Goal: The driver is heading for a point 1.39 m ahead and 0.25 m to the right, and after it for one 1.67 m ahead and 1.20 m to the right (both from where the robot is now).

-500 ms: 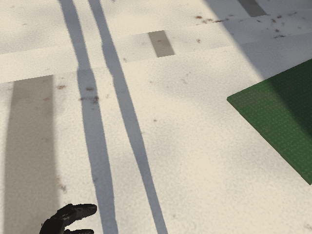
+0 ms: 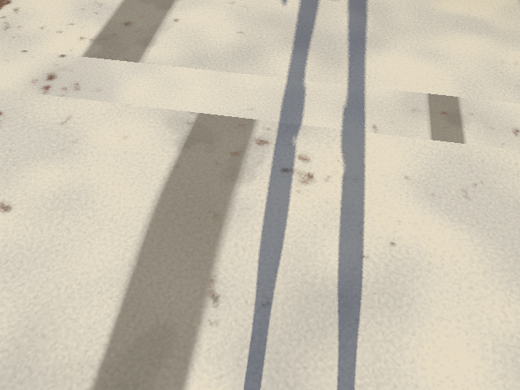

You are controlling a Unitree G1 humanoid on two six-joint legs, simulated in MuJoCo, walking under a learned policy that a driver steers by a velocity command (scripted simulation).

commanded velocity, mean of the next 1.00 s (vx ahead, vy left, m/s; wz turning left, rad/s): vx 0.00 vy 0.00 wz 0.13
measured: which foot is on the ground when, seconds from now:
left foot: up 0.00-0.04, down 0.06-1.00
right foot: down 0.00-0.04, up 0.06-0.42, down 0.44-1.00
